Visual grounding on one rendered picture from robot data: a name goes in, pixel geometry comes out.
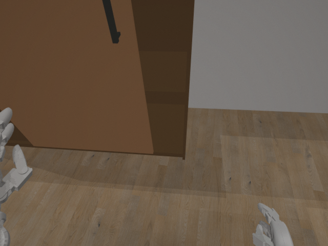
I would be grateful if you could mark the wardrobe door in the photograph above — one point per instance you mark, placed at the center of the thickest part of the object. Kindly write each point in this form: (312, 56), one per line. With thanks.
(17, 134)
(66, 82)

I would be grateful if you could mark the handle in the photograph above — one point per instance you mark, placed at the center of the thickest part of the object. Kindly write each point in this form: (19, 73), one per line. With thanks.
(111, 22)

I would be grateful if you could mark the left robot forearm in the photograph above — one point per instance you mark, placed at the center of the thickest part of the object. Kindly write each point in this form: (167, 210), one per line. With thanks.
(4, 234)

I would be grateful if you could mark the robot right hand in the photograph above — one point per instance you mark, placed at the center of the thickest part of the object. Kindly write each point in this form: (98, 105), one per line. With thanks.
(277, 232)

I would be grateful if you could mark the robot left hand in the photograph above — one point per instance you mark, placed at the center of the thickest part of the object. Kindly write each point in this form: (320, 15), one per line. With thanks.
(18, 176)

